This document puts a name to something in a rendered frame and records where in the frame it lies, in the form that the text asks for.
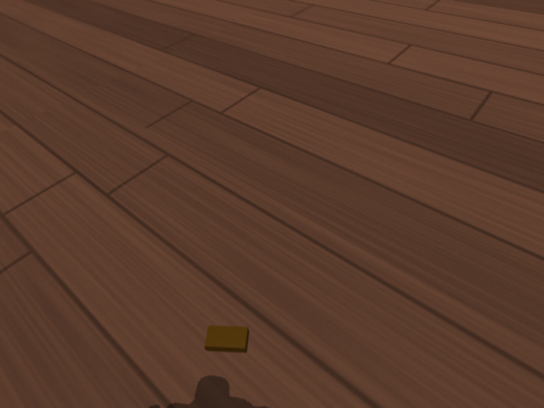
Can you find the small box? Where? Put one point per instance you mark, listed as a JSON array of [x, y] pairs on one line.
[[227, 339]]

